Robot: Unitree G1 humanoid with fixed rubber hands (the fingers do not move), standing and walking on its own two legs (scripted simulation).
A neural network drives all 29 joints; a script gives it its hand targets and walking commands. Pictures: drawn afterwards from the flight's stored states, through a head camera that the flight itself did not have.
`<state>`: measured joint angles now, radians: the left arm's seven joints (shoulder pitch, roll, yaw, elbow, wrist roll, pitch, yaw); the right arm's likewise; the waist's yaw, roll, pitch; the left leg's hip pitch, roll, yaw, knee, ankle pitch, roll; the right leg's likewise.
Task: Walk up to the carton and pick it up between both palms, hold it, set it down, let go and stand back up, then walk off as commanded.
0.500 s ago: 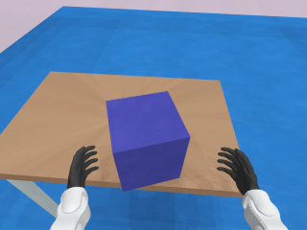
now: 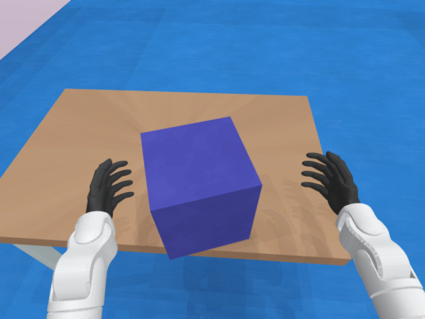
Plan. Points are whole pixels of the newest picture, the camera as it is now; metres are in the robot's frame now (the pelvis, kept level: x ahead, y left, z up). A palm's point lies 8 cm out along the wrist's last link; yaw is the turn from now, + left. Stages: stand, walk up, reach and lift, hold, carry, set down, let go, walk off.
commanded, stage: reach and lift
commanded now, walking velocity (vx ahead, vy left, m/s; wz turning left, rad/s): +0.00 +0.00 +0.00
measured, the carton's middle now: (199, 190) +0.37 +0.09 -0.01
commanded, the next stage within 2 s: none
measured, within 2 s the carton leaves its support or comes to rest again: neither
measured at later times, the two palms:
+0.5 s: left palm (94, 169) +0.31 +0.24 +0.13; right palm (333, 146) +0.40 -0.16 +0.13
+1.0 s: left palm (92, 150) +0.35 +0.26 +0.14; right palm (314, 118) +0.45 -0.13 +0.15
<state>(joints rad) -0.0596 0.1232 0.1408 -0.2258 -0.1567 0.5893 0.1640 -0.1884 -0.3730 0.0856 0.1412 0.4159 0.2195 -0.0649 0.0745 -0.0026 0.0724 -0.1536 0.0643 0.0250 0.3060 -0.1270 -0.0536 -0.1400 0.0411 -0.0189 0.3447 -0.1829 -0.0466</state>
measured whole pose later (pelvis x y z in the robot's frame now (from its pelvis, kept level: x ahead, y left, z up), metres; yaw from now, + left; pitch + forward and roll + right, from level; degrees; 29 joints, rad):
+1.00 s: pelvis +0.00 +0.00 +0.00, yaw +2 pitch +4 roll +0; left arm -0.56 0.19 0.18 0.14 -0.14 0.67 0.15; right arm -0.83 -0.39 0.09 0.71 0.45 0.30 -0.03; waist 0.11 0.00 -0.01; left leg -0.31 0.06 -0.02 0.37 -0.14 -0.05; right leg -0.25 0.04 -0.06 0.36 -0.18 -0.04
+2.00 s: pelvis -0.01 +0.01 -0.02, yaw +1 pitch +15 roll -2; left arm -0.58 0.02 0.15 0.88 -0.07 -0.17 0.22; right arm -0.81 -0.21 0.07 1.21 0.28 -0.21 -0.02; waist 0.14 0.00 -0.17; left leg -0.63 0.07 -0.03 0.56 -0.19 -0.05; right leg -0.56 0.04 -0.06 0.51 -0.21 -0.04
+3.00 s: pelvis -0.01 +0.01 -0.01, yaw +3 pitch +8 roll -1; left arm -0.56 -0.17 0.47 0.75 0.32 -0.15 0.13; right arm -0.74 0.03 -0.38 1.10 -0.28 -0.23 -0.04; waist 0.10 -0.01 -0.06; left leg -0.42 0.05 -0.03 0.41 -0.13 -0.05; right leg -0.36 0.03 -0.07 0.39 -0.18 -0.04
